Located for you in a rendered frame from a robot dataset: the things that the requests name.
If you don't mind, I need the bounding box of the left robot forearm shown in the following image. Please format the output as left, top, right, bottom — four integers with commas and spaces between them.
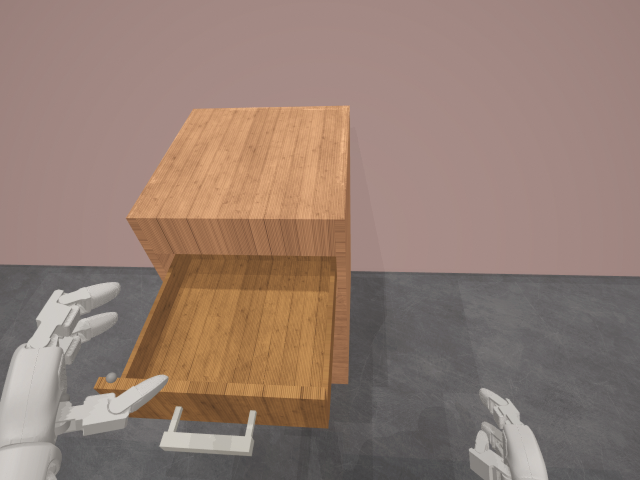
0, 442, 62, 480

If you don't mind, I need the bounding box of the robot left hand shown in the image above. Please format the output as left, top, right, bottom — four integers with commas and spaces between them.
0, 282, 169, 449

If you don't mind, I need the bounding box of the robot right hand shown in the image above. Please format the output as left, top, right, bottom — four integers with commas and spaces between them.
469, 388, 548, 480

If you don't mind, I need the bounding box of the drawer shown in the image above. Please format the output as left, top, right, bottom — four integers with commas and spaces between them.
93, 254, 337, 429

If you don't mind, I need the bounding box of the handle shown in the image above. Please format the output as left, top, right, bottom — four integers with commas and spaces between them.
159, 406, 257, 456

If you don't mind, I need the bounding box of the cabinet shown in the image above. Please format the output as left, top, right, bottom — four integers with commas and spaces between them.
126, 106, 351, 384

